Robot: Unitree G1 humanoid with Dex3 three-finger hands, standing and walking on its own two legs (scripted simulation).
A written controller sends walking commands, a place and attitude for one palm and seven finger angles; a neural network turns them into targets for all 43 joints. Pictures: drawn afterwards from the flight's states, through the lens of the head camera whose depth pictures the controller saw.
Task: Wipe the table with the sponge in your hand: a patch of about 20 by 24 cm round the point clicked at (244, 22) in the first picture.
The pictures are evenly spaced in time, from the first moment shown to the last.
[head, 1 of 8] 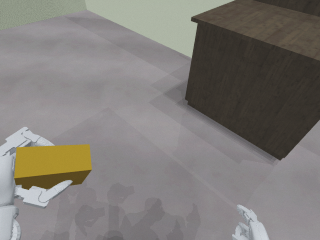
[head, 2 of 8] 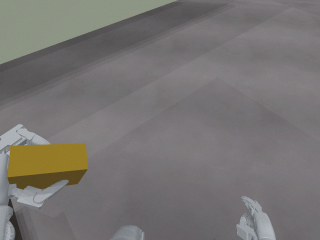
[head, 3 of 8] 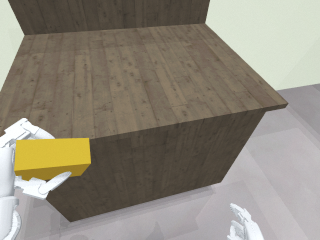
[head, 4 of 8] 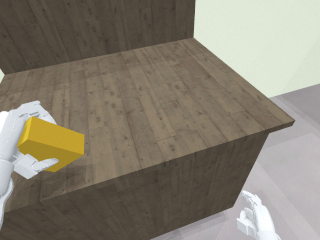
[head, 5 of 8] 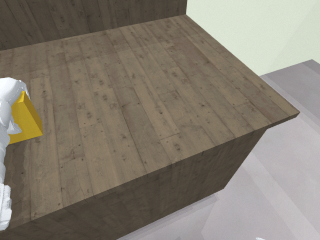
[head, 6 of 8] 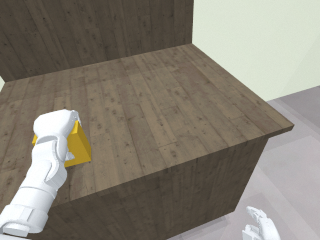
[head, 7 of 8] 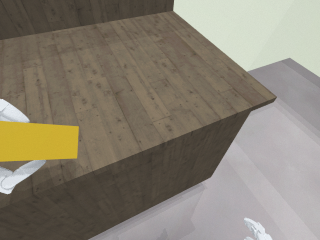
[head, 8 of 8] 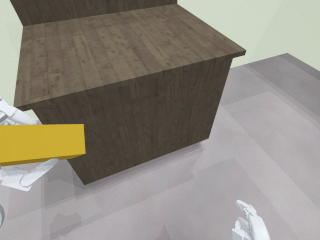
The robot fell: no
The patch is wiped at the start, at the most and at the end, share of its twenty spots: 0.00 1.00 1.00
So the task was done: yes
